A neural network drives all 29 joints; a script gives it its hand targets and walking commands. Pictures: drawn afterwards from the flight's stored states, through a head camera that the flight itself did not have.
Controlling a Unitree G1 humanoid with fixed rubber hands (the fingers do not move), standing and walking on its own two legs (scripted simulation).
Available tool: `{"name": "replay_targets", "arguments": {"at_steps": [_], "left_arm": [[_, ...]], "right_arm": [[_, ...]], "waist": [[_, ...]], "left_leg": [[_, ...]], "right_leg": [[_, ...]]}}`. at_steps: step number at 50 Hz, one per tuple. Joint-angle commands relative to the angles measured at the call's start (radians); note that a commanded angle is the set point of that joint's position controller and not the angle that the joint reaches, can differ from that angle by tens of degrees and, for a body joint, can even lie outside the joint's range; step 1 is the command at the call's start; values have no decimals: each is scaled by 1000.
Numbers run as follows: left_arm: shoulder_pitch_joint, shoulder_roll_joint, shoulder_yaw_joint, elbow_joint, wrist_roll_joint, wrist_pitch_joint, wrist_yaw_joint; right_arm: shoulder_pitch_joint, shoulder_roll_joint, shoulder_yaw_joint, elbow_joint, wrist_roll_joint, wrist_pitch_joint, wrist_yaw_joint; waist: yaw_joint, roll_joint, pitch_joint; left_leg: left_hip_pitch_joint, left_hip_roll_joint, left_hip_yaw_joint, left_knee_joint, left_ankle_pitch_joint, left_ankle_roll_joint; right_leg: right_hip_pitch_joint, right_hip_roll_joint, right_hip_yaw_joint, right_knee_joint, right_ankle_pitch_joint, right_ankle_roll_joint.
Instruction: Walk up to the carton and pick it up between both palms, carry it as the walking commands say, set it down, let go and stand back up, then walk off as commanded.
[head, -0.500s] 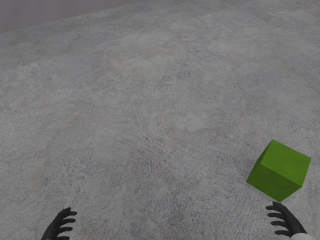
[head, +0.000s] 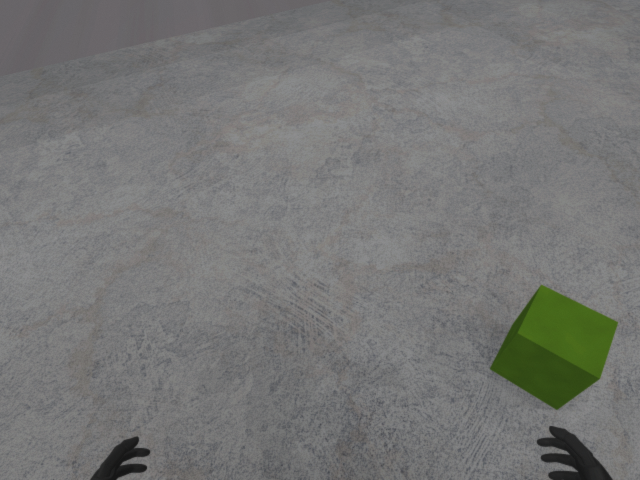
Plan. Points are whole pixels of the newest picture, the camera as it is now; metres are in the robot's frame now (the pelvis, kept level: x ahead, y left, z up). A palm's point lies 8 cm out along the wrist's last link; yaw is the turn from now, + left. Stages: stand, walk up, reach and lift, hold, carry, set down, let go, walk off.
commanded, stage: stand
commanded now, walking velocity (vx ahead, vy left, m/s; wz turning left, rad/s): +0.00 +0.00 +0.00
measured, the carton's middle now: (549, 347) +0.56 -0.65 -0.65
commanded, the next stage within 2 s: walk up in 1.06 s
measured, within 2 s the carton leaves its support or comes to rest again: neither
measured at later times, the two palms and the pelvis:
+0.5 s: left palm out of the picture +0.10 +0.31 -0.09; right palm out of the picture +0.10 -0.31 -0.10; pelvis +0.00 +0.00 +0.01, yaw +0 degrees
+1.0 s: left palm out of the picture +0.11 +0.31 -0.09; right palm out of the picture +0.10 -0.31 -0.09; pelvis +0.00 +0.00 +0.01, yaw +0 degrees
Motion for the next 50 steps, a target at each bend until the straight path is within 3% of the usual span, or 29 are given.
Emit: {"name": "replay_targets", "arguments": {"at_steps": [1, 19, 50], "left_arm": [[-46, 168, 33, -26, -1, -10, 4], [-58, 175, 29, 56, -1, -2, 8], [-53, 179, 30, 75, -3, 5, 12]], "right_arm": [[-46, -168, -34, -27, 1, -9, -4], [-56, -174, -32, 57, 1, -1, -6], [-50, -181, -34, 76, 2, 6, -10]], "waist": [[0, 2, -63], [1, 1, -51], [0, 1, -56]], "left_leg": [[23, 101, -95, -107, 136, 42], [54, 111, -94, -170, 125, 32], [81, 119, -91, -186, 180, 30]], "right_leg": [[24, -102, 96, -107, 140, -43], [48, -112, 97, -171, 128, -32], [74, -119, 93, -187, 180, -29]]}}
